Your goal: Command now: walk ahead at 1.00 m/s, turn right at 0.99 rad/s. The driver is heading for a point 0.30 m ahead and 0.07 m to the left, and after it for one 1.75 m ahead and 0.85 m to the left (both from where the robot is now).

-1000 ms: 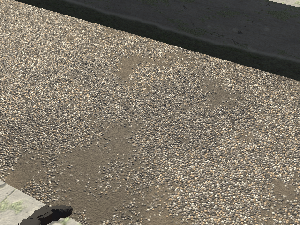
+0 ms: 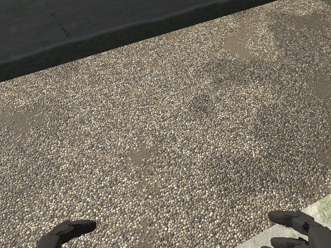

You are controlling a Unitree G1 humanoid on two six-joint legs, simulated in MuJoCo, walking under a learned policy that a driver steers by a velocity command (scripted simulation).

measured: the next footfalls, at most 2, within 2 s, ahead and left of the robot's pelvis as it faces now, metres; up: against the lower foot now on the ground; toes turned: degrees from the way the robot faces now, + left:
right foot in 0.28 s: +0.15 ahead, -0.19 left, +0.00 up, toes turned -10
left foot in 0.68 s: +0.13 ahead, -0.03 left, +0.00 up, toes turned +9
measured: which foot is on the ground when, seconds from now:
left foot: down 0.00-0.30, up 0.32-0.66, down 0.68-1.00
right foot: down 0.00-0.00, up 0.02-0.26, down 0.28-0.70, up 0.72-0.98, down 1.00-1.00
